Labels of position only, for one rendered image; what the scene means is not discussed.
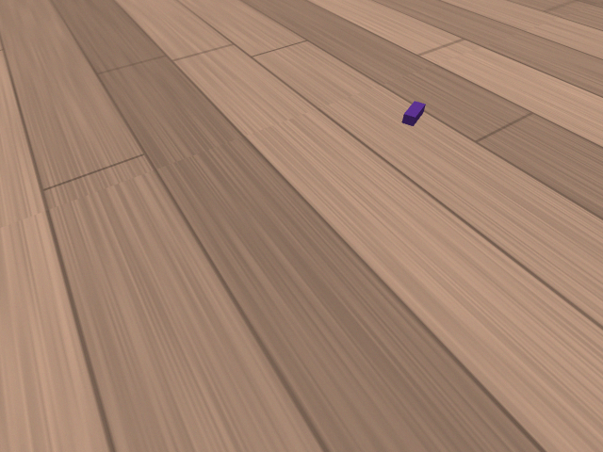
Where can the carton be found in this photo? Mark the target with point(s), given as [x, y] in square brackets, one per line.
[413, 113]

